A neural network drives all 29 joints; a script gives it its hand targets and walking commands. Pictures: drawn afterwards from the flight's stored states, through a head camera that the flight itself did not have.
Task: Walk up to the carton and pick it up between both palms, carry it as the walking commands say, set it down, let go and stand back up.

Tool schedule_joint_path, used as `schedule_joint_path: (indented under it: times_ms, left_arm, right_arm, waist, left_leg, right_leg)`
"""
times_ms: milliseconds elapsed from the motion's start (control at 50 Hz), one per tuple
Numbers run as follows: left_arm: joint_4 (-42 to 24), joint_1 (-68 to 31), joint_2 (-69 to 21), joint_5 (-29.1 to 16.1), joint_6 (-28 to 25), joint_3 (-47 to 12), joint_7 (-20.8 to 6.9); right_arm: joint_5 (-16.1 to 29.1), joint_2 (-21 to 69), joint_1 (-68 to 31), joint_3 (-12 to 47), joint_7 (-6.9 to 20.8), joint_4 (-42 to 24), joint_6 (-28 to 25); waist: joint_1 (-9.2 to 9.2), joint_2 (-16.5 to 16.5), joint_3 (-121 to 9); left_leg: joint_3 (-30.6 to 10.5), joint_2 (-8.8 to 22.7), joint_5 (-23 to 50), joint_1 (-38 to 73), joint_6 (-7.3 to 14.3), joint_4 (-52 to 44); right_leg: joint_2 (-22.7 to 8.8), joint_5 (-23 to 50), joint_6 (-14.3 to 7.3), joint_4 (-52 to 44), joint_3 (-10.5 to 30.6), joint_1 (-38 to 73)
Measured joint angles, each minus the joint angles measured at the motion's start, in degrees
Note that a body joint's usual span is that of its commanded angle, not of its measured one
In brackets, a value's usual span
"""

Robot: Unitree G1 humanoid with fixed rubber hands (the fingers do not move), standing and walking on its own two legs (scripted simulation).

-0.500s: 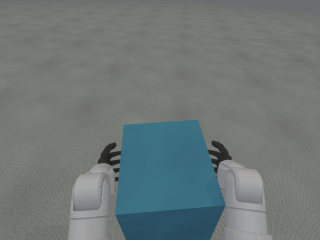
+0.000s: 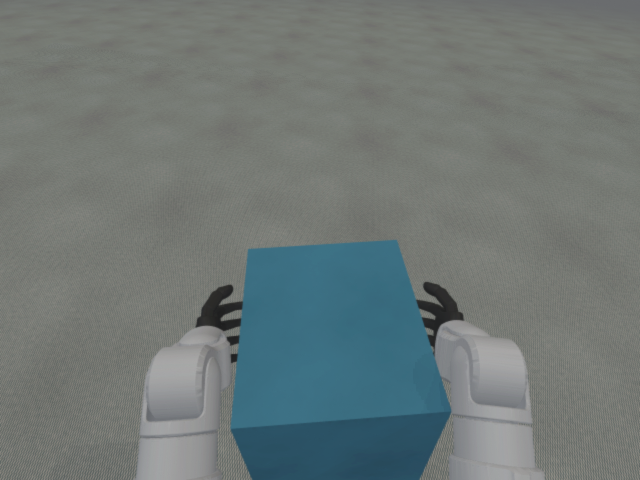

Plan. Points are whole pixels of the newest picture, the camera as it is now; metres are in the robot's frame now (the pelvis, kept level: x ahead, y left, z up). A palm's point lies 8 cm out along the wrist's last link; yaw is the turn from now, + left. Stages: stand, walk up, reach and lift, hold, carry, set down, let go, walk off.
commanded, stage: carry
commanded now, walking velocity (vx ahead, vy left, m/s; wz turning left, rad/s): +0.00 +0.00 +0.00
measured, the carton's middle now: (330, 375) +0.28 +0.00 +0.03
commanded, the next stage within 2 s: hold in 0.68 s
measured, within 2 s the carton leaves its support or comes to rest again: neither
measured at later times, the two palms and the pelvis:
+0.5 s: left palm (212, 345) +0.28 +0.14 +0.09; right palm (445, 342) +0.28 -0.14 +0.09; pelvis +0.00 +0.00 +0.00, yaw +0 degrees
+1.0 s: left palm (213, 383) +0.25 +0.14 +0.06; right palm (449, 384) +0.25 -0.14 +0.06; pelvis -0.03 +0.00 +0.01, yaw +0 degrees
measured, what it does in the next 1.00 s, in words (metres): stands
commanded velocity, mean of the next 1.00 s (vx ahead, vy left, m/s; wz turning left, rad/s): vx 0.00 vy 0.00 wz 0.00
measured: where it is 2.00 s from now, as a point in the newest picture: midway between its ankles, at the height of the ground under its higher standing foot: outside the picture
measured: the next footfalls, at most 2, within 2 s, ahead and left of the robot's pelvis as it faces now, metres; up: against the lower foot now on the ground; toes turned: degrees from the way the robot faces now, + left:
none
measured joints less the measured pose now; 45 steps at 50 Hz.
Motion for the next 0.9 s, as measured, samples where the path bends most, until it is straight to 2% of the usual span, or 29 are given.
schedule_joint_path:
  times_ms: [700, 740, 780, 840, 900]
  left_arm:
    - [-0.60, -0.30, -0.06, 0.00, -0.10, -0.10, 0.13]
    - [8.41, -2.31, -0.67, 3.58, -6.75, 2.68, -2.87]
    - [14.85, -2.04, -0.61, 5.29, -14.44, 3.97, -4.25]
    - [15.01, 2.25, 0.36, 5.33, -21.13, 0.50, -4.44]
    - [13.57, 5.89, 0.94, 4.55, -24.01, -2.11, -3.59]
  right_arm:
    - [0.01, -0.02, 0.07, 0.00, 0.17, -0.68, -0.52]
    - [-1.88, 0.19, -0.56, -1.28, 1.95, 8.28, -8.40]
    - [-2.34, -0.11, 0.53, -1.09, 2.35, 15.37, -16.80]
    - [-2.38, -1.09, 4.58, 1.80, 2.57, 15.92, -23.36]
    - [-2.38, -1.61, 7.37, 3.56, 2.52, 13.72, -25.08]
  waist:
    - [0.00, 0.14, 1.86]
    - [0.09, 0.14, 2.89]
    - [0.10, 0.16, 4.86]
    - [0.09, 0.16, 6.84]
    - [0.06, 0.16, 6.46]
  left_leg:
    - [0.00, 0.00, 0.12, -0.04, 0.08, 0.00]
    - [0.00, 0.00, 0.40, 1.26, 0.10, -0.68]
    - [0.00, 0.00, 1.22, 2.43, 0.13, -1.88]
    - [-0.01, 0.00, 3.34, 3.32, 0.13, -4.82]
    - [0.00, 0.00, 5.47, 4.14, 0.12, -7.87]
  right_leg:
    - [-0.01, 0.12, 0.02, -0.09, 0.00, 0.00]
    - [-0.01, 0.43, -0.09, -0.75, 0.00, 1.27]
    - [-0.02, 1.24, -0.11, -1.82, 0.01, 2.37]
    - [-0.05, 3.26, -0.07, -4.07, 0.04, 2.88]
    - [-0.08, 5.17, -0.03, -6.47, 0.09, 3.37]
